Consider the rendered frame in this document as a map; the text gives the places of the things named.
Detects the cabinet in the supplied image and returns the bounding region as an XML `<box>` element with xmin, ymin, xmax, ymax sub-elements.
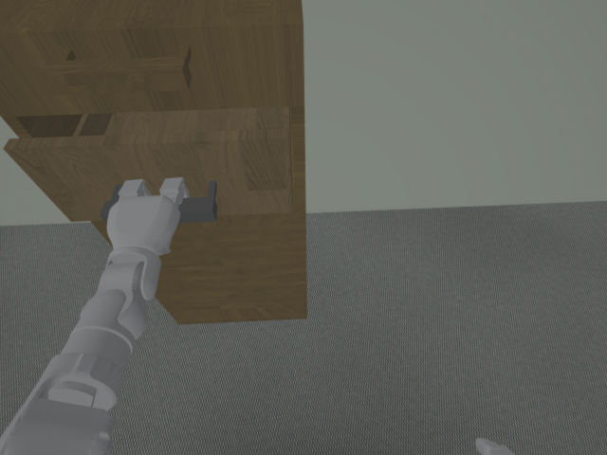
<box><xmin>0</xmin><ymin>0</ymin><xmax>307</xmax><ymax>324</ymax></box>

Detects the handle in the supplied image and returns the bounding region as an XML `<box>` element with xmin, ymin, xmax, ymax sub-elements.
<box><xmin>100</xmin><ymin>181</ymin><xmax>218</xmax><ymax>225</ymax></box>
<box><xmin>38</xmin><ymin>57</ymin><xmax>192</xmax><ymax>95</ymax></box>

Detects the robot left forearm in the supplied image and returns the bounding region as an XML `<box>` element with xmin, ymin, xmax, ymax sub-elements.
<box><xmin>0</xmin><ymin>246</ymin><xmax>161</xmax><ymax>455</ymax></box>

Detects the robot left hand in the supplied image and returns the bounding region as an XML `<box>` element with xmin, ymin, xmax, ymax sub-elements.
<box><xmin>107</xmin><ymin>177</ymin><xmax>191</xmax><ymax>257</ymax></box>

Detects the left robot upper arm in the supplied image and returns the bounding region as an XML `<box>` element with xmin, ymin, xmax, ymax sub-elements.
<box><xmin>4</xmin><ymin>398</ymin><xmax>117</xmax><ymax>455</ymax></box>

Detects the drawer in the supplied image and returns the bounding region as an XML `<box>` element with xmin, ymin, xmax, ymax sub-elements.
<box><xmin>4</xmin><ymin>106</ymin><xmax>293</xmax><ymax>222</ymax></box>

